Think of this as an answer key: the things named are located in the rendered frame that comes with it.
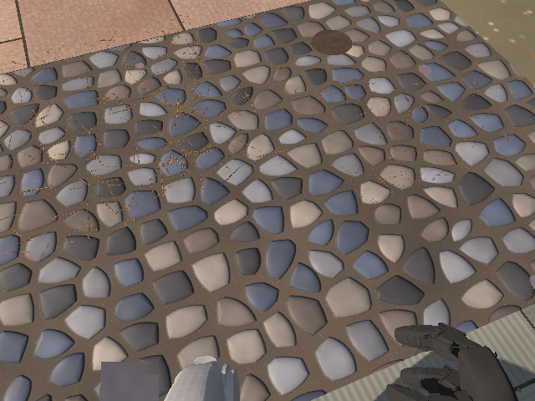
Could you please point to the robot right hand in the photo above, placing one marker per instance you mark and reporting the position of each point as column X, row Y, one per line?
column 480, row 377

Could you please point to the robot left shin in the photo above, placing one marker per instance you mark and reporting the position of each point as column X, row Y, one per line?
column 207, row 359

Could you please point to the left robot thigh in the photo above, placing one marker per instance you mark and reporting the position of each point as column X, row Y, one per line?
column 205, row 382

